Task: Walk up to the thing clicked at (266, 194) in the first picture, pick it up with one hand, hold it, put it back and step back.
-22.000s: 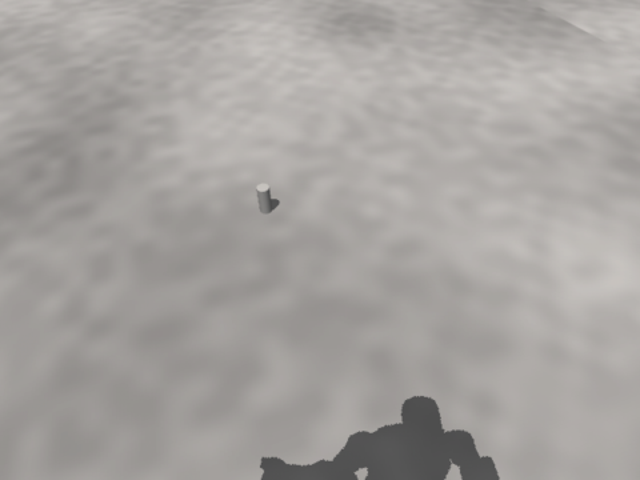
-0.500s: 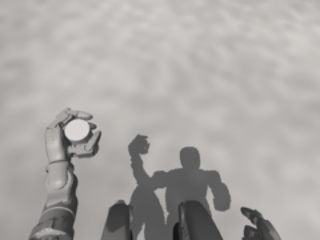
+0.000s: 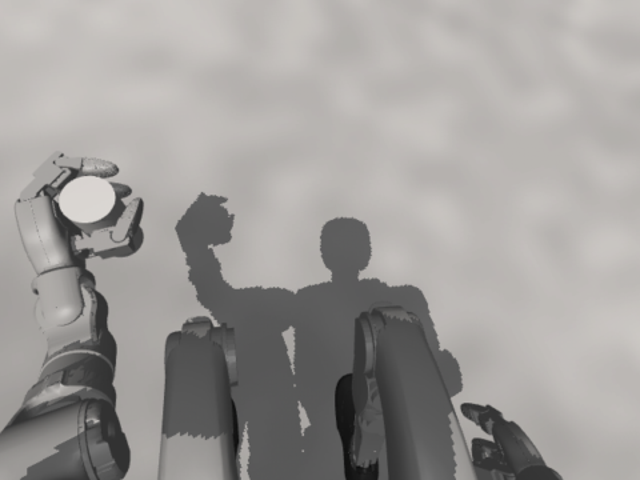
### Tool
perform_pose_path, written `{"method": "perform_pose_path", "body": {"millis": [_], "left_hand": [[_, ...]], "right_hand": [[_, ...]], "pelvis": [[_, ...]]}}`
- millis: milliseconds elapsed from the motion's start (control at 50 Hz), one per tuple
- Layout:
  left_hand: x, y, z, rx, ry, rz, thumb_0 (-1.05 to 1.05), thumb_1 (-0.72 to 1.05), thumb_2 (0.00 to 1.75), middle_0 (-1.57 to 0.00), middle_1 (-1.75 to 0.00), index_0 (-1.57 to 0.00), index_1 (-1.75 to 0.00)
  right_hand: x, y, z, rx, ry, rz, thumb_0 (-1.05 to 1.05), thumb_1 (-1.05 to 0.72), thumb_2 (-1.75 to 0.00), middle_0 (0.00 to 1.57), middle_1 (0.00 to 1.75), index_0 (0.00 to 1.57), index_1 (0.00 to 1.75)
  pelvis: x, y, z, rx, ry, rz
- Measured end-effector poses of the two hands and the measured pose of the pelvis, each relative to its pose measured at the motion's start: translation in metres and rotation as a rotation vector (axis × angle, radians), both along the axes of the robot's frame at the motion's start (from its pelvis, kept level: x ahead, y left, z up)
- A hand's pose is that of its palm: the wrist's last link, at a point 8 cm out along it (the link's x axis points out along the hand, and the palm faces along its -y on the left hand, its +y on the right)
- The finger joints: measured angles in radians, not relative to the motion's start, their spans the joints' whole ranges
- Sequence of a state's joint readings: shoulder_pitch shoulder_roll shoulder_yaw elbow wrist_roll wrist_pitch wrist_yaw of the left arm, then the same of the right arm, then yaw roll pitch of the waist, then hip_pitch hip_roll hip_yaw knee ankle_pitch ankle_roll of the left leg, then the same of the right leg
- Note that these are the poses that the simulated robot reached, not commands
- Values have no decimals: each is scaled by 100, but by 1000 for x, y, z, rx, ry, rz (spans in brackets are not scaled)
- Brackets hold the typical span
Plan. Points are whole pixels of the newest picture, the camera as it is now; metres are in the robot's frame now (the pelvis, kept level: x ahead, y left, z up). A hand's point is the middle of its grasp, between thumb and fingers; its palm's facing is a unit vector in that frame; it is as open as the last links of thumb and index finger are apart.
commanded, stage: crouch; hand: left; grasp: from the side
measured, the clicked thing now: (107, 221) +0.44 +0.24 -0.08
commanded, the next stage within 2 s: lower in 0.82 s
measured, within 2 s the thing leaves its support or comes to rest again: rests again in 1.96 s
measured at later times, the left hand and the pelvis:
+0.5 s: hand (128, 227) +0.46 +0.24 -0.17, palm faces +0.28 -0.96 -0.02, open 7.3 cm; pelvis -0.02 +0.01 -0.10, yaw -4 degrees
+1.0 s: hand (137, 237) +0.47 +0.25 -0.23, palm faces +0.25 -0.97 -0.02, open 7.3 cm; pelvis -0.02 +0.01 -0.12, yaw -7 degrees
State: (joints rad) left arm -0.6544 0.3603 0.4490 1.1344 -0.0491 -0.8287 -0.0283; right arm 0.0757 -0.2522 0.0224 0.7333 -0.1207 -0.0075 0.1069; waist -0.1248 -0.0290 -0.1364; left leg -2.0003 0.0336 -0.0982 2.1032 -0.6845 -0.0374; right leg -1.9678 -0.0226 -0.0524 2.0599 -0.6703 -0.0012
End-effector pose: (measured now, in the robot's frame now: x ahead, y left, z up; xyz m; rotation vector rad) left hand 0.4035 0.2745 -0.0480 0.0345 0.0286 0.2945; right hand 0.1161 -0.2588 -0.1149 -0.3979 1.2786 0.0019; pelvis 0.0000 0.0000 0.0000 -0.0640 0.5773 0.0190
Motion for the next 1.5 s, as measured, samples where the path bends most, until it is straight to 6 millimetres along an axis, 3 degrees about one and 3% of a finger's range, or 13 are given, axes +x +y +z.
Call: {"method": "perform_pose_path", "body": {"millis": [200,420,740,1040,1300,1500], "left_hand": [[14,12,-57,0,3,-3,-1,-3,105,-86,-101,-88,-103],[21,10,-108,-27,16,-18,-1,-4,105,-86,-101,-88,-103],[28,21,-151,-15,21,-38,-1,-4,105,-86,-100,-89,-102],[30,18,-182,-25,30,-31,-1,-4,105,-87,-100,-89,-102],[30,16,-228,-43,50,-3,-1,-4,105,-87,-99,-89,-102],[39,18,-243,-21,49,-23,-1,-4,105,-87,-99,-89,-102]], "right_hand": [[-36,-5,-51,-37,76,-6,1,-93,-91,20,30,20,30],[-61,-2,-73,-70,139,11,1,-92,-90,21,30,20,30],[-55,-9,-82,-137,161,102,0,-92,-90,21,30,20,30],[-48,-6,-80,-167,178,187,0,-92,-90,21,30,20,30],[-48,-3,-75,-221,221,286,0,-92,-90,21,30,20,30],[-46,0,-67,-271,249,342,0,-92,-90,21,30,20,30]], "pelvis": [[-11,4,-57,-17,-42,-10],[-16,8,-91,-50,-88,-29],[-16,13,-117,-93,-142,-48],[-17,15,-126,-124,-182,-59],[-18,18,-137,-161,-238,-84],[-18,23,-140,-196,-264,-92]]}}
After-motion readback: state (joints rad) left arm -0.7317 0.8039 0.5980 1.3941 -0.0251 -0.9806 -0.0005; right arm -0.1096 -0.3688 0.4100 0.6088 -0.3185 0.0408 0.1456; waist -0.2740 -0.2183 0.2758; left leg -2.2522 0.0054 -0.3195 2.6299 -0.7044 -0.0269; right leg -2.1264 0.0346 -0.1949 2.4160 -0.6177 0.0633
